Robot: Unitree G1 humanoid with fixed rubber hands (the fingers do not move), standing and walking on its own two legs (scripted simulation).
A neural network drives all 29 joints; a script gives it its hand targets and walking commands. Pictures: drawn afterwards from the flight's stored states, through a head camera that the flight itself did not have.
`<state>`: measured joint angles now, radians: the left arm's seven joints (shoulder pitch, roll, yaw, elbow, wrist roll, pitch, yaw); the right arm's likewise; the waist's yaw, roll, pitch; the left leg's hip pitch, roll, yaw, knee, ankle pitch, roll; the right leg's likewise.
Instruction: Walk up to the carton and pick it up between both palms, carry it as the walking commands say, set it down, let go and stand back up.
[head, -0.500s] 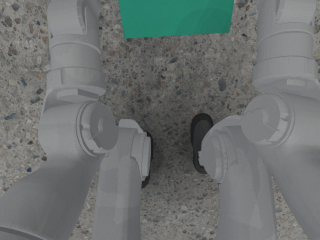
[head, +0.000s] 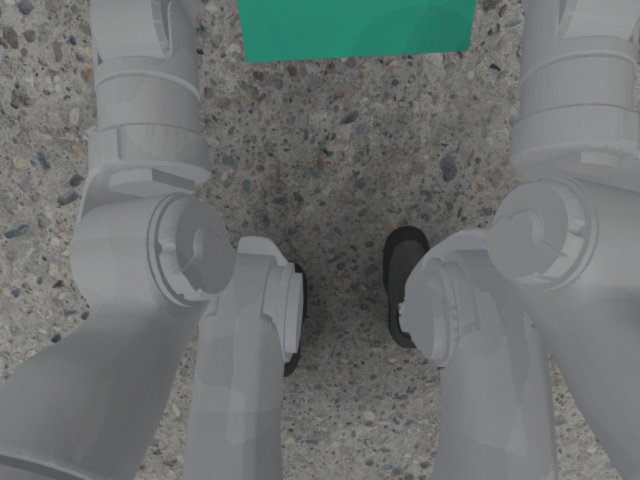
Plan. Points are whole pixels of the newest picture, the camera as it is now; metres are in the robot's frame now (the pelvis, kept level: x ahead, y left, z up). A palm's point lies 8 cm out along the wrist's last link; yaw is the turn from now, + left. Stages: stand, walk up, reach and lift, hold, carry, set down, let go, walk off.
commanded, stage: set down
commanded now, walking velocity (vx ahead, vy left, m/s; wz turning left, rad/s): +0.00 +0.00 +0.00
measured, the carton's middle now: out of the picture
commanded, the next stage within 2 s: none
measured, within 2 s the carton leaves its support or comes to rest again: rests again in 0.82 s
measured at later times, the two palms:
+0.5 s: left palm out of the picture +0.59 +0.10 -0.15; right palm out of the picture +0.57 -0.18 -0.16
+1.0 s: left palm out of the picture +0.54 +0.14 -0.19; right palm out of the picture +0.52 -0.22 -0.19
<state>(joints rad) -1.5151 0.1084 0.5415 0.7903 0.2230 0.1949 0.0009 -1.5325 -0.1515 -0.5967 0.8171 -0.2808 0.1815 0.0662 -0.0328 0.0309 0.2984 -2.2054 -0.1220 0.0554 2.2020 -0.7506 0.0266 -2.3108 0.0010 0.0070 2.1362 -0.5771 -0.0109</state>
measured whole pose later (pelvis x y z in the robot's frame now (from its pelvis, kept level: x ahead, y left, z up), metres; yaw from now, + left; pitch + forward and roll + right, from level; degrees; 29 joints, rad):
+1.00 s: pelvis -0.03 +0.00 -0.02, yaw -2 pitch +33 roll -1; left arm -1.53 0.36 0.06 1.06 -0.19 0.12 0.13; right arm -1.57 -0.42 -0.19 1.20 0.18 0.08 -0.08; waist -0.02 -0.01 0.49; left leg -2.16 -0.11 0.03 2.28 -0.70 0.01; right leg -2.25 0.01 -0.03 2.18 -0.51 -0.02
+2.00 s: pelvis -0.01 +0.00 +0.18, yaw -2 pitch +46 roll +1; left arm -1.33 0.30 0.24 0.89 -0.05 0.23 0.08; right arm -1.33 -0.31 -0.30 0.92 0.02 0.21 -0.06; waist -0.01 0.00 0.06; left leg -1.80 -0.09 0.00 1.53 -0.52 0.01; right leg -1.88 0.04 0.02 1.46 -0.38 0.00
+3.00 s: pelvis +0.06 -0.01 +0.36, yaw -3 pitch +26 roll +0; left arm -0.34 0.18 0.17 0.62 0.06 0.06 -0.04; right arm -0.33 -0.19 -0.17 0.60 -0.05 0.07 0.03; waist 0.00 0.01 -0.04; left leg -0.83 -0.06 -0.06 0.68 -0.30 0.01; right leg -0.90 0.04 0.04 0.64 -0.19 -0.02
